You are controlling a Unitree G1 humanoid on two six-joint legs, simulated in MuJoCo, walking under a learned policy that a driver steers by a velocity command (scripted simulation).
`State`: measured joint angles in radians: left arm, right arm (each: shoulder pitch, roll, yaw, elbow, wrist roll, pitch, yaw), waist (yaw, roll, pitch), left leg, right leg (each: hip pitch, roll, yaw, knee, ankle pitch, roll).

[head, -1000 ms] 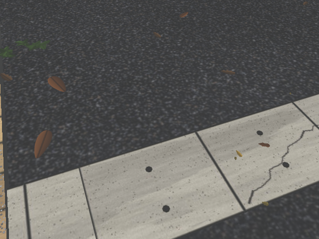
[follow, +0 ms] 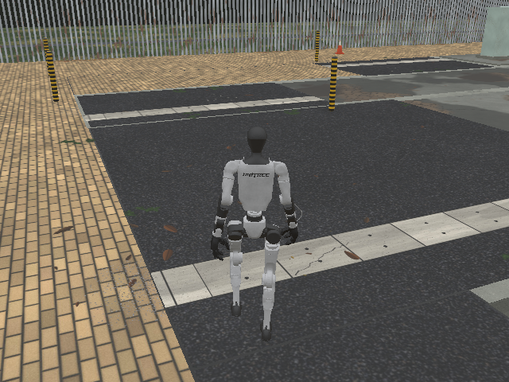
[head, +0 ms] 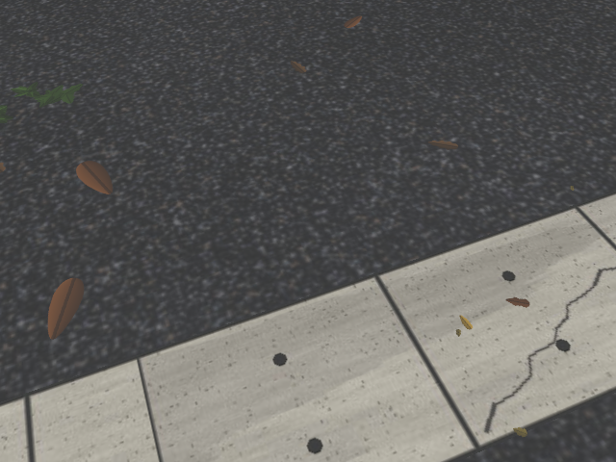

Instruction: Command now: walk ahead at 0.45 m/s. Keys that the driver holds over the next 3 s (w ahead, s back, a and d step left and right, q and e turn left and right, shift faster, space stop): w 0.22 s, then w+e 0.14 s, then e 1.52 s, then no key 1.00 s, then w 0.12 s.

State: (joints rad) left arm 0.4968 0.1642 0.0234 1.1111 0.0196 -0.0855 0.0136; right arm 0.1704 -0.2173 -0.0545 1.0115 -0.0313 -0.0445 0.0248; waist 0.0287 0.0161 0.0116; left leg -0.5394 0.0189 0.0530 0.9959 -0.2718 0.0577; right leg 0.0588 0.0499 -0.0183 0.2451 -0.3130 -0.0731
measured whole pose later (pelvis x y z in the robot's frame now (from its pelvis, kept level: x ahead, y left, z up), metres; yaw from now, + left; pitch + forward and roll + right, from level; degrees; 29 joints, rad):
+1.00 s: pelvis +0.38 -0.01 -0.01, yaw -22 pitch +1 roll +2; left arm 0.22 0.25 0.08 0.85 0.02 0.02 0.01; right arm 0.13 -0.23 -0.06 0.83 -0.03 0.04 -0.04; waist 0.04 0.02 0.07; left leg -0.54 0.05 -0.07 1.03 -0.36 -0.05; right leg -0.35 0.13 0.04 0.41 -0.08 -0.13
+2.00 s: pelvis +0.37 +0.03 +0.00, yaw -56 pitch +0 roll +1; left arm 0.19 0.28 0.05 0.72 0.00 0.03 -0.01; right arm 0.22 -0.32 -0.06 0.73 -0.02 0.06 0.00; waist -0.01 0.05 0.08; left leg -0.48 0.04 -0.01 1.04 -0.37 -0.04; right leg -0.19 0.09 0.07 0.40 -0.20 -0.08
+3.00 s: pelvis +0.41 +0.03 +0.00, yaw -59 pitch -1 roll +0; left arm 0.26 0.22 -0.01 1.12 0.03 0.02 0.02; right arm 0.28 -0.24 0.00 1.02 -0.01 0.01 -0.02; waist -0.01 -0.01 0.00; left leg -0.14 -0.06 0.01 0.41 -0.27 0.08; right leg -0.19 0.05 0.07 0.51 -0.36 -0.05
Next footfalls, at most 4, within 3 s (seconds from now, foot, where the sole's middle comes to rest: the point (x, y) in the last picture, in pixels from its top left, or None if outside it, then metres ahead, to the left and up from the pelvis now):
0.20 left None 0.27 0.09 -0.78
0.68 right None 0.47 -0.08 -0.78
1.28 left None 0.49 0.10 -0.78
1.76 right None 0.33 -0.05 -0.78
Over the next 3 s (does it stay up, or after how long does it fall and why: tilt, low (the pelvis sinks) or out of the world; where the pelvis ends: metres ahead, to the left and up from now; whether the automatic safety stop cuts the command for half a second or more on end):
stays up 0.41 0.03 0.00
